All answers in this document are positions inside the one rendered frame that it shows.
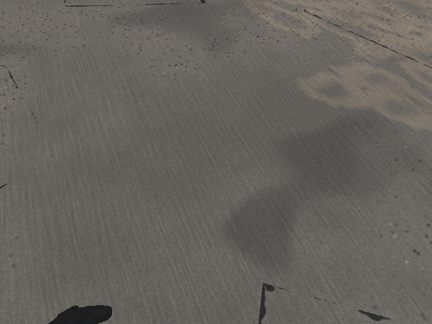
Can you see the left robot hand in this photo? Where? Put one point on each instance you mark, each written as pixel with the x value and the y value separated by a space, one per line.
pixel 84 315

